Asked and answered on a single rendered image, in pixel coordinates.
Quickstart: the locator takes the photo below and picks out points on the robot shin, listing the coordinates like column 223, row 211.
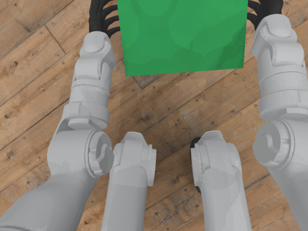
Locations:
column 118, row 149
column 233, row 153

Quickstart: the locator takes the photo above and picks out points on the robot right forearm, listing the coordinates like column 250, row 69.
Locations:
column 281, row 69

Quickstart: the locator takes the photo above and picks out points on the right robot shin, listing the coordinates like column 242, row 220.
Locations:
column 233, row 153

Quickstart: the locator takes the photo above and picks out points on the robot left forearm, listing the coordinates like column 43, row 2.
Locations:
column 90, row 90

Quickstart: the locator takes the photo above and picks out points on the robot right hand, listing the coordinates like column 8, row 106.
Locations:
column 265, row 8

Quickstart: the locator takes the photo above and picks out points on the carton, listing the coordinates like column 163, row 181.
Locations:
column 176, row 36

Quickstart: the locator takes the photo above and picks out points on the robot left hand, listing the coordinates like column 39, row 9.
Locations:
column 97, row 21

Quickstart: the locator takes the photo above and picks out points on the robot left upper arm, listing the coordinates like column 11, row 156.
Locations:
column 76, row 159

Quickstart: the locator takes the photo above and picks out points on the robot right upper arm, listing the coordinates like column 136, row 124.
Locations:
column 282, row 146

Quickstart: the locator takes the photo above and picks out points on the left robot shin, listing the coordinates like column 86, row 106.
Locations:
column 118, row 149

